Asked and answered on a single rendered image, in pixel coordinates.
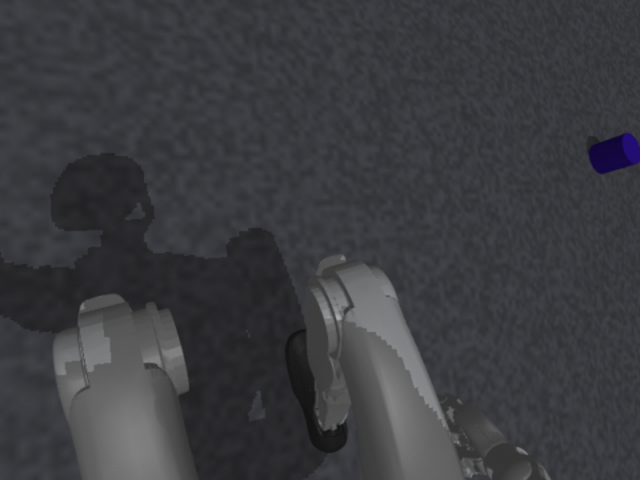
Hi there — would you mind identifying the right robot arm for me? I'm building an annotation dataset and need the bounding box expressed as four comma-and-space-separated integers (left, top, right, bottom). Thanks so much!
483, 443, 551, 480

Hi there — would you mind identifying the right robot foot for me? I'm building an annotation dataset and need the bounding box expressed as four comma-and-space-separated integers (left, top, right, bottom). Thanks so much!
285, 329, 347, 453

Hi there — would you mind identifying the right robot hand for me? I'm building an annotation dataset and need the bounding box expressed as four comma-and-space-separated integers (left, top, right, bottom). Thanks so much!
437, 392, 509, 478

